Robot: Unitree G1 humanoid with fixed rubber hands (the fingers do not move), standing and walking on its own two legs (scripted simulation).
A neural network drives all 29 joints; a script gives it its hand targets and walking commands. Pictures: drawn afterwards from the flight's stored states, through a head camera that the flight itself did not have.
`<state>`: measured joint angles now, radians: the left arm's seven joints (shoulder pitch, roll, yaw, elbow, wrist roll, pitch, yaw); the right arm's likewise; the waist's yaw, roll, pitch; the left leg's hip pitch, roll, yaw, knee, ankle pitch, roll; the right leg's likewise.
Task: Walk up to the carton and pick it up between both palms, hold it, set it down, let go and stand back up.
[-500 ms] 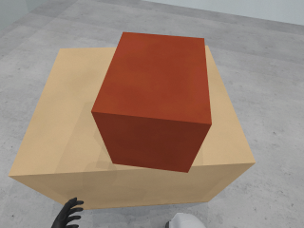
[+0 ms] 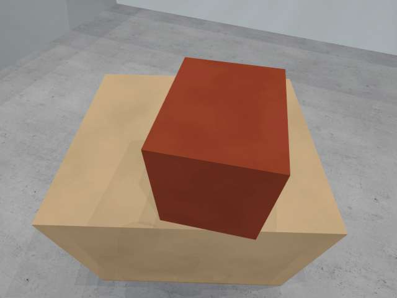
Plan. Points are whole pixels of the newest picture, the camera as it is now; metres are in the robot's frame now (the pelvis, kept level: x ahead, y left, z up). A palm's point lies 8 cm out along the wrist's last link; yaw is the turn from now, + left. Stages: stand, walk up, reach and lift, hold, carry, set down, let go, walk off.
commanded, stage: walk up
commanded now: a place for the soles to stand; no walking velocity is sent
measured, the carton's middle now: (220, 147) +0.45 -0.04 +0.01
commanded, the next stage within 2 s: none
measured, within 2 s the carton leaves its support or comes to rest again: neither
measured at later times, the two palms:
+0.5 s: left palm out of the picture +0.09 +0.26 -0.11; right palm out of the picture +0.06 -0.25 -0.12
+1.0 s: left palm out of the picture +0.08 +0.26 -0.11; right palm out of the picture +0.04 -0.29 -0.11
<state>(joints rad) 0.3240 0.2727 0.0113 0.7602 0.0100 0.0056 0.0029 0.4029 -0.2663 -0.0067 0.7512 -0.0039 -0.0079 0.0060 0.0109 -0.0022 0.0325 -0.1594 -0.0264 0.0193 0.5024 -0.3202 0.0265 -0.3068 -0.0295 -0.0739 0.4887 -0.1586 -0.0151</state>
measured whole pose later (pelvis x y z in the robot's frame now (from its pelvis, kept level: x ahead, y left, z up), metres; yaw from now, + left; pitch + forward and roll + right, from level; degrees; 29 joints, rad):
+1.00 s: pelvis -0.01 -0.01 +0.00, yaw -3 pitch -2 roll +1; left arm 0.24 0.31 0.02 0.82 0.01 0.03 0.00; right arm 0.32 -0.30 -0.02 0.74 -0.01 0.02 -0.02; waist 0.01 0.00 0.06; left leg -0.17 0.01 0.06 0.56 -0.35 0.01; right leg -0.34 0.01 -0.04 0.53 -0.16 -0.04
